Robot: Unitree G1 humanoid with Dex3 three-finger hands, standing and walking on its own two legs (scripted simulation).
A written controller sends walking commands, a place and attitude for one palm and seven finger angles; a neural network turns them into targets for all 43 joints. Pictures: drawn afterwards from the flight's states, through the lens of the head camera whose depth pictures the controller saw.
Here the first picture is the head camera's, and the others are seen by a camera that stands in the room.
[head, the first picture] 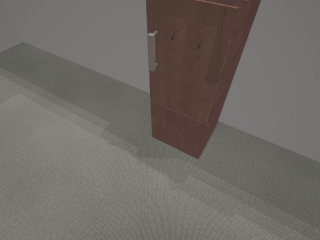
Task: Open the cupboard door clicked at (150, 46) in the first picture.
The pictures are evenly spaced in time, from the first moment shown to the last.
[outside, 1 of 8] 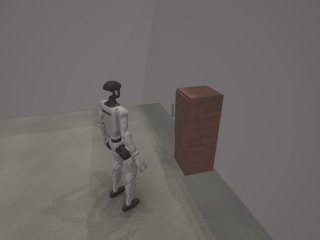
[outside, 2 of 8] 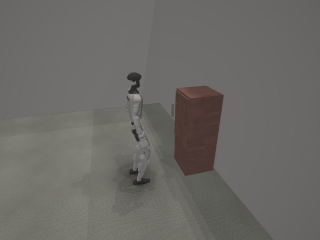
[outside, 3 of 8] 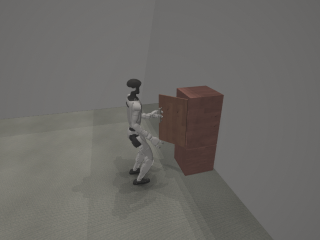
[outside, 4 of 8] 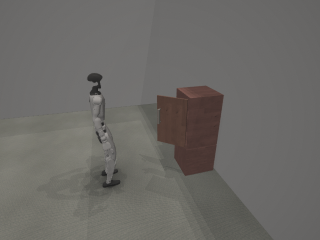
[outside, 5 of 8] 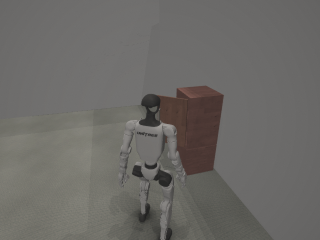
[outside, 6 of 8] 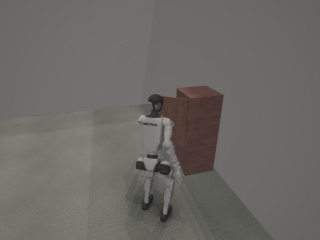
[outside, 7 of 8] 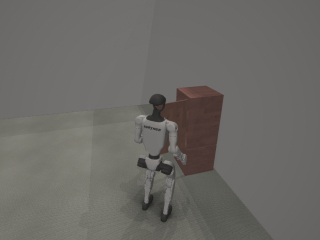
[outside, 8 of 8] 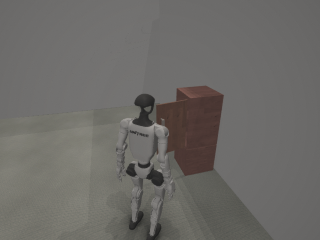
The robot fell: no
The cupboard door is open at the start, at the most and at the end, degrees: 0 100 100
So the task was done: yes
